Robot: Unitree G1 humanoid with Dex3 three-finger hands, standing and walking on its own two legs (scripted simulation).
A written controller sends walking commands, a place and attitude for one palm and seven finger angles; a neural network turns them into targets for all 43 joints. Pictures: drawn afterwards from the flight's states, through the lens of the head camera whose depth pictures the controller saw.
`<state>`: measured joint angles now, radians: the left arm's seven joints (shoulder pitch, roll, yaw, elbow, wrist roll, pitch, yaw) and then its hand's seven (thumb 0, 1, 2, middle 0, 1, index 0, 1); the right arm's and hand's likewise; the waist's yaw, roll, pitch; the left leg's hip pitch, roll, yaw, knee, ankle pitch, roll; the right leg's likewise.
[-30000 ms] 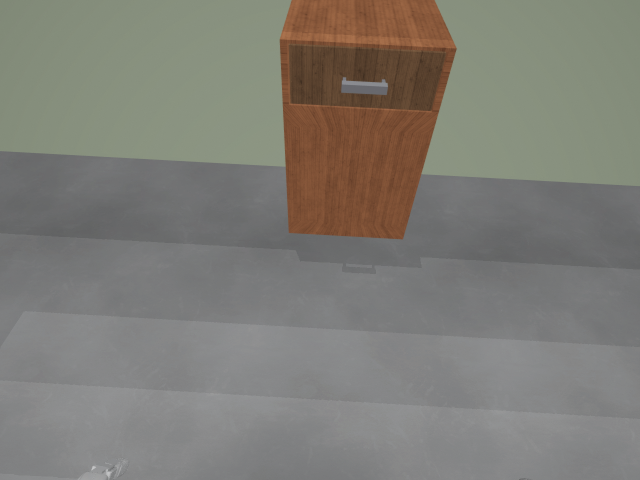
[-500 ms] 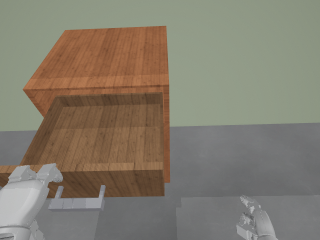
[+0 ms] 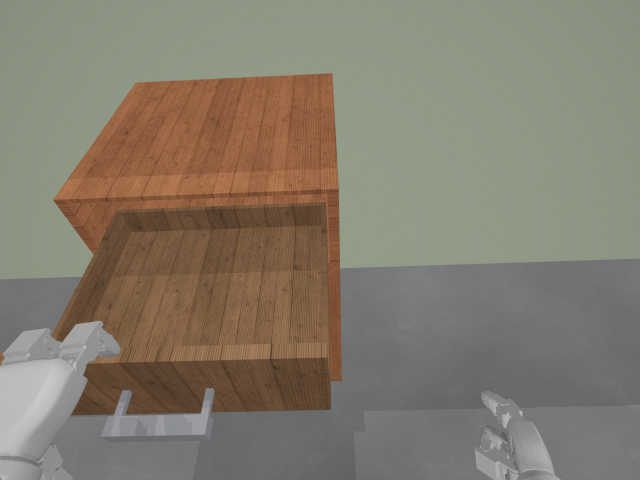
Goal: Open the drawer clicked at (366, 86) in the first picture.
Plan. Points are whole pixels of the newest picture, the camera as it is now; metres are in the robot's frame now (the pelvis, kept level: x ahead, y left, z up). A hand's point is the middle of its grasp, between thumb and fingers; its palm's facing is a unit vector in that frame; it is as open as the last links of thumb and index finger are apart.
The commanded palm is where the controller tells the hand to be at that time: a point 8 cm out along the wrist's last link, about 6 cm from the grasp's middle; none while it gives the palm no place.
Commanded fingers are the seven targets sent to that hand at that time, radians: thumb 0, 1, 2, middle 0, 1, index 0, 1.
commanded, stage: lift the hand off the handle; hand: left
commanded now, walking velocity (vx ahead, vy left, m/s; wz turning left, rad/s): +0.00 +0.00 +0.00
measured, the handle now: (163, 411) +0.20 +0.26 -0.05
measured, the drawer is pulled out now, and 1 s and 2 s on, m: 0.30 0.30 0.30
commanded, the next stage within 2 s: draw the hand back to the body in 0.28 s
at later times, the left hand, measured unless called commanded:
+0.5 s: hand (58, 404) +0.16 +0.30 +0.09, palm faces +0.01 -0.07 -1.00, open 13.8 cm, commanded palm +0.13 +0.30 +0.15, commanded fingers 0.00 -0.50 0.30 -0.30 -1.20 -0.30 -1.20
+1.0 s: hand (43, 390) +0.16 +0.29 +0.12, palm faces +0.09 -0.02 -1.00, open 13.8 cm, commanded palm +0.13 +0.30 +0.17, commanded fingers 0.00 -0.43 0.33 -0.29 -1.15 -0.29 -1.15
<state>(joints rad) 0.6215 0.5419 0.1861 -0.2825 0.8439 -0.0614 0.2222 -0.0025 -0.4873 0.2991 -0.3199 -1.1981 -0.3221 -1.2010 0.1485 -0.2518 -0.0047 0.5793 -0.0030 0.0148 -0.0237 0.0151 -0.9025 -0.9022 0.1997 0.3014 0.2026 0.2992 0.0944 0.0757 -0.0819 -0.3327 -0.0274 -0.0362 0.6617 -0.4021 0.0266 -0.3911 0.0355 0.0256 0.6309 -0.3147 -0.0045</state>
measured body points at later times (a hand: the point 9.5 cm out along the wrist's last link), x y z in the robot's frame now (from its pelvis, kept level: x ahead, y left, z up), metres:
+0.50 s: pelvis +0.01 +0.01 +0.00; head +0.02 +0.00 +0.45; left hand +0.15 +0.30 +0.14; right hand +0.22 -0.20 -0.08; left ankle -0.04 +0.10 -0.72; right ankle +0.00 -0.12 -0.72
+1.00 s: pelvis +0.00 +0.02 +0.01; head +0.01 +0.00 +0.46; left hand +0.15 +0.29 +0.17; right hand +0.22 -0.18 -0.08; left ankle -0.04 +0.10 -0.72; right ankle +0.00 -0.12 -0.72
